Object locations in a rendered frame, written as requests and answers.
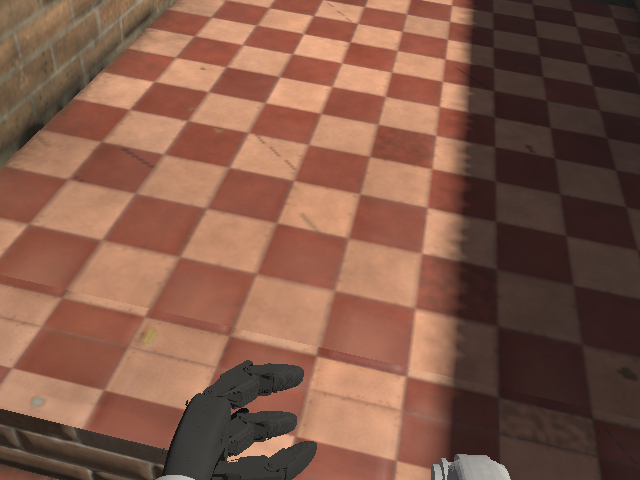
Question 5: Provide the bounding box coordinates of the robot right thigh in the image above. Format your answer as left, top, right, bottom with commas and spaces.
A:
431, 454, 510, 480

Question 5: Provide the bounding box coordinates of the left robot hand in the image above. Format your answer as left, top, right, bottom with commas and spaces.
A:
162, 360, 317, 480

